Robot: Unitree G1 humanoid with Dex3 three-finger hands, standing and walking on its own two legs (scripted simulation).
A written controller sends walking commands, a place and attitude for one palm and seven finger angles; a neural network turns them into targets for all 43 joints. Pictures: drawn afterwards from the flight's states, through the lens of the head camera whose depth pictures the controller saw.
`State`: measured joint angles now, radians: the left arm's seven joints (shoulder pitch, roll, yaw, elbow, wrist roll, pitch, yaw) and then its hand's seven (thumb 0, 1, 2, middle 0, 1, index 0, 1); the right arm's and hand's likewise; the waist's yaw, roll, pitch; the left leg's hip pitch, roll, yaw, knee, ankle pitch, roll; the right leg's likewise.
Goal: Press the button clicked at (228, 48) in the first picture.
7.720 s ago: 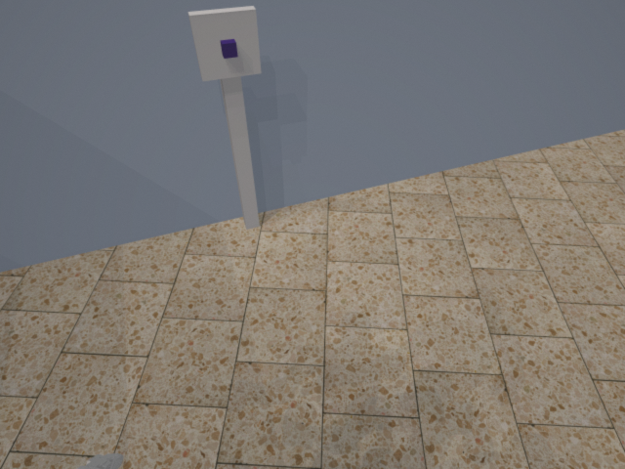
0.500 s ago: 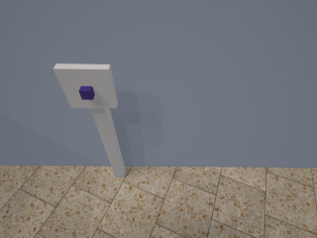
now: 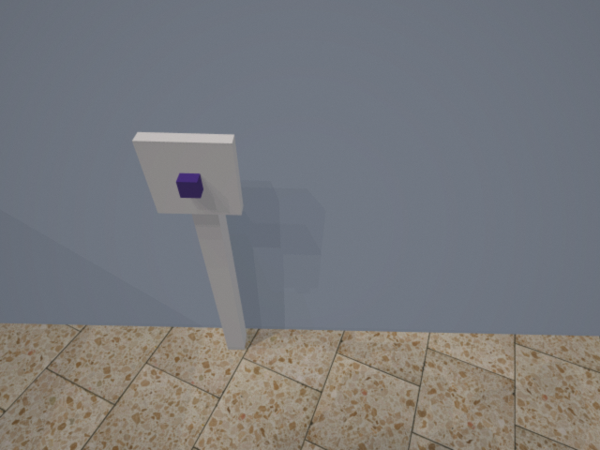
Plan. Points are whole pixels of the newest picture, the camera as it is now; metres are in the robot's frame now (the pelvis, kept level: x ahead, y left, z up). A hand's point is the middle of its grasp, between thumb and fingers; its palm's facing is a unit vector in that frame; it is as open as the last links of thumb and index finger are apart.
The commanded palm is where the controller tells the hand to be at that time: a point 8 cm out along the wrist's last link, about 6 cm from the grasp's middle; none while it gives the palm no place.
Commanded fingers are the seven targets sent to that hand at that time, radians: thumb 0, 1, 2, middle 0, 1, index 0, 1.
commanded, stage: shuffle to correct the standing spot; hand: left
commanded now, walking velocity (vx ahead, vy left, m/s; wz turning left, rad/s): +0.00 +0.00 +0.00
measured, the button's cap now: (190, 184) +0.57 +0.26 +0.02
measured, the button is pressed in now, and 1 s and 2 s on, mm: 0 0 0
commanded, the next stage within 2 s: come to a stop and stand still in 0.50 s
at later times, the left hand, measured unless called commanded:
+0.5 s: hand out of the picture -0.01 +0.16 -0.19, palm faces +0.08 -0.99 -0.13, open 7.3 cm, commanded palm none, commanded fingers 0.00 0.90 0.90 -0.20 -0.30 -0.20 -0.30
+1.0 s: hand out of the picture +0.14 +0.19 -0.18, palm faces +0.09 -0.97 -0.21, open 7.2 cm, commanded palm none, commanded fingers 0.00 0.90 0.90 -0.20 -0.30 -0.20 -0.30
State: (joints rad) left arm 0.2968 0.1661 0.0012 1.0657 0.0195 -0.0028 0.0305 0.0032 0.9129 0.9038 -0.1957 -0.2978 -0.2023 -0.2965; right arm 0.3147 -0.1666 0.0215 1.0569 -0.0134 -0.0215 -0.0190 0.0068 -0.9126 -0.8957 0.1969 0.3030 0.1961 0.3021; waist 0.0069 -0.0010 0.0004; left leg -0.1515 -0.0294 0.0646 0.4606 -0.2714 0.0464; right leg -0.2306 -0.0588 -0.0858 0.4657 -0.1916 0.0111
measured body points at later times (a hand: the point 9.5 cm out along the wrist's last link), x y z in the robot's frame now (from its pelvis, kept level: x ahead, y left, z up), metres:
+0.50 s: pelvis +0.05 +0.01 -0.01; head +0.05 +0.03 +0.44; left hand -0.01 +0.22 -0.18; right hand +0.02 -0.20 -0.16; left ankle -0.01 +0.09 -0.74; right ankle +0.04 -0.12 -0.73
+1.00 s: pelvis +0.08 +0.01 -0.01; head +0.09 +0.02 +0.44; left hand +0.13 +0.24 -0.16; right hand +0.10 -0.21 -0.16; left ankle +0.09 +0.13 -0.73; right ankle +0.13 -0.08 -0.74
